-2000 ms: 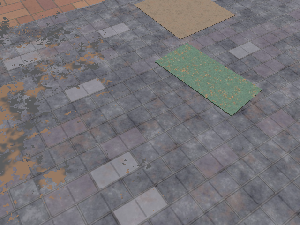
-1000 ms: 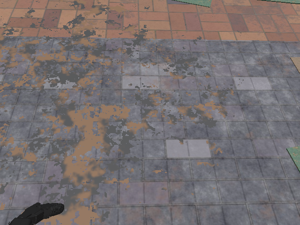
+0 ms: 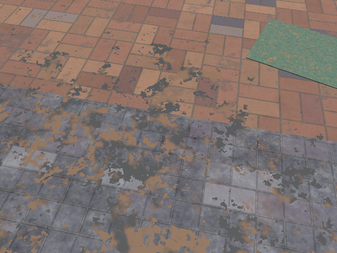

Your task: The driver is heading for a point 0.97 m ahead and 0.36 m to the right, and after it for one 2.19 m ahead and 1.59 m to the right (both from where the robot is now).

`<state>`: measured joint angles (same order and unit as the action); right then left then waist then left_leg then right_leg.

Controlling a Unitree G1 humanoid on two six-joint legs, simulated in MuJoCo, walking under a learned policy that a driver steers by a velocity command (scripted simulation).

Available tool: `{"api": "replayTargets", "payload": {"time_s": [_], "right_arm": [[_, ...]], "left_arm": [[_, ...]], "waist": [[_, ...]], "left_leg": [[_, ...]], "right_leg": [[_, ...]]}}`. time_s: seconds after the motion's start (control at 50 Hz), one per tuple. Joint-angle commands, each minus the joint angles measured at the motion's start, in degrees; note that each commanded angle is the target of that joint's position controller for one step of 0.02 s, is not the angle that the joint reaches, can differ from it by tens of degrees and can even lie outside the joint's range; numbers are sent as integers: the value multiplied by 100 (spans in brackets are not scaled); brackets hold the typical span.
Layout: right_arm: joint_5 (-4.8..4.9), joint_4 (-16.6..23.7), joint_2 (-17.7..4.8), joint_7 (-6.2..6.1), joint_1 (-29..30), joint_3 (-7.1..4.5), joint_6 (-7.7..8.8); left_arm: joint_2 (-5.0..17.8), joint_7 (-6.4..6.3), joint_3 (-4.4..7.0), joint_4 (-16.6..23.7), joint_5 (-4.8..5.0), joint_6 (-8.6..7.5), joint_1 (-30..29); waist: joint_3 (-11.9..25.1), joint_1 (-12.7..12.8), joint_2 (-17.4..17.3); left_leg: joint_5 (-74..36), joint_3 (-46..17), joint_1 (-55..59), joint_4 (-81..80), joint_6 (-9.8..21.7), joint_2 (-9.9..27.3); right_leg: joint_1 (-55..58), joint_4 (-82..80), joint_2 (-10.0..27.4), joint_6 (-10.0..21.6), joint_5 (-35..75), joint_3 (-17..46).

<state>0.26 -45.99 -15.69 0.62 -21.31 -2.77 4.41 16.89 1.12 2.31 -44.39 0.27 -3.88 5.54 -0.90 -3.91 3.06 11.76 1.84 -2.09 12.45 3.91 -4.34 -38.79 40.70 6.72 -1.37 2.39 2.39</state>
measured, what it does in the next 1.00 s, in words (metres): walks ahead, turning right: right foot, then left foot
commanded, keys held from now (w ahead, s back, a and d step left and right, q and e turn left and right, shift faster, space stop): w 0.10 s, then w+e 0.90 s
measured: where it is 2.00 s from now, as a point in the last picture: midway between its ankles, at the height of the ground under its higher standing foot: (251, 143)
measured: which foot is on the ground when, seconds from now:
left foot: down 0.00-0.18, up 0.20-0.64, down 0.66-1.00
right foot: up 0.00-0.16, down 0.18-0.68, up 0.70-1.00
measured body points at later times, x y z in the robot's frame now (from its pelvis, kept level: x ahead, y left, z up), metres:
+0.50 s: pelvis +0.28 -0.06 +0.00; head +0.31 -0.07 +0.45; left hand +0.36 +0.22 -0.12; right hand +0.44 -0.34 -0.09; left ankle +0.46 +0.10 -0.69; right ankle +0.25 -0.14 -0.75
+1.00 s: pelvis +0.55 -0.07 +0.00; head +0.57 -0.08 +0.45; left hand +0.83 +0.09 -0.09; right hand +0.45 -0.34 -0.12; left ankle +0.54 +0.06 -0.75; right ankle +0.60 -0.27 -0.68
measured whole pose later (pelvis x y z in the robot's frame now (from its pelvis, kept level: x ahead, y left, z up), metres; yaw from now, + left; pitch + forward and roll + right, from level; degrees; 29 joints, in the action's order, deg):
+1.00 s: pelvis +0.55 -0.07 +0.00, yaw -27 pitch +1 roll +2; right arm -0.3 -48.0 -16.2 0.1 -18.3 -3.9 5.2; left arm 18.1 1.1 4.3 -37.8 1.4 -1.0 9.8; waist -2.0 -4.3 2.8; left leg 13.3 8.4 -2.1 14.4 1.1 -1.0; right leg -39.4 50.1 5.7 -0.6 -4.8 3.2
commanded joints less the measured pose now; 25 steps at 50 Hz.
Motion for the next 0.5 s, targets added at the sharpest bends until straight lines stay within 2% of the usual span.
{"api": "replayTargets", "payload": {"time_s": [0.02,0.08,0.12,0.14,0.16,0.18,0.2,0.22,0.24,0.26,0.28,0.3,0.32,0.34,0.38,0.42,0.46,0.5], "right_arm": [[48,184,-1011,-57,-52,-239,51],[71,-18,-1040,-85,-256,-257,-44],[73,-83,-1105,-119,-204,-285,-106],[56,-78,-1161,-138,-115,-304,-131],[40,-65,-1174,-161,4,-305,-167],[-8,-21,-1059,-199,-11,-254,-195],[-131,190,-703,-202,-408,-120,-125],[-175,143,-248,-128,-775,34,11],[6,230,-785,-61,-216,-82,150],[148,420,-929,-27,339,-117,248],[95,490,-897,-51,632,-106,307],[-13,505,-885,-77,692,-139,309],[-69,522,-839,-82,612,-151,274],[-91,537,-757,-84,547,-146,229],[-106,589,-630,-111,626,-122,133],[-115,736,-542,-134,1080,-82,100],[-105,847,-446,-111,1541,-44,127],[-57,946,-398,-62,1944,-19,169]], "left_arm": [[231,83,2,498,35,-114,-687],[298,183,6,670,51,-154,-996],[388,233,30,660,52,-172,-848],[486,238,70,596,52,-171,-598],[628,219,159,441,42,-162,-50],[898,171,299,195,36,-141,781],[1418,121,439,111,-6,-106,1542],[1450,157,446,10,101,-83,1795],[1003,139,319,49,142,-74,1718],[906,110,292,141,96,-70,1306],[842,88,278,222,43,-66,1009],[712,79,240,282,-7,-67,803],[614,67,208,329,-58,-69,699],[597,53,212,355,-41,-66,661],[707,-5,254,345,12,-79,714],[871,-79,315,302,40,-78,874],[923,-133,342,257,74,-47,1048],[957,-170,360,204,106,-3,1264]], "waist": [[-309,-42,-567],[-377,-61,-600],[-247,85,-697],[-55,229,-786],[315,549,-797],[896,897,-673],[1732,908,176],[2249,770,1201],[1868,994,740],[1056,944,437],[632,819,-16],[375,620,-176],[361,442,-59],[344,349,22],[228,294,75],[50,408,38],[-19,568,44],[-25,728,99]], "left_leg": [[-1290,-708,-230,-468,796,1552],[-1615,-793,417,-152,730,1813],[-2215,-741,776,143,619,1914],[-3046,-625,858,450,536,1878],[-4045,-389,812,1129,408,1715],[-4228,-101,369,2223,215,1443],[-2485,198,-1520,4205,-135,980],[1907,-246,-3306,5662,-408,68],[1996,-844,-4002,6211,-327,341],[1462,-748,-4280,6124,-261,584],[1026,-668,-4151,5813,-242,790],[748,-670,-3824,5413,-281,946],[600,-707,-3467,5187,-332,1020],[577,-694,-3305,4969,-407,1029],[423,-588,-3219,4479,-574,1009],[-248,-547,-3268,3707,-694,946],[-1061,-546,-3015,2831,-742,800],[-1593,-511,-2670,2205,-772,615]], "right_leg": [[218,-656,-164,50,464,-140],[39,-1020,-244,236,22,-106],[253,-1158,-345,401,-413,-199],[684,-1171,-495,508,-616,-342],[1504,-1268,-716,658,-597,-544],[2799,-1212,-738,847,-399,-481],[5000,-986,464,1502,-328,1386],[6230,-1853,1299,2208,-1540,3862],[6093,-2232,1198,2019,-2298,3896],[5295,-2382,1017,1834,-2037,3162],[4511,-2492,819,1756,-1507,2645],[3844,-2617,649,1706,-893,2270],[3447,-2745,513,1709,-534,2091],[3228,-2861,436,1755,-385,1969],[2792,-3019,340,1806,-201,1652],[2548,-3108,208,1718,-217,1422],[2371,-3056,-11,1514,-411,1199],[2288,-2961,-79,1396,-596,1180]]}}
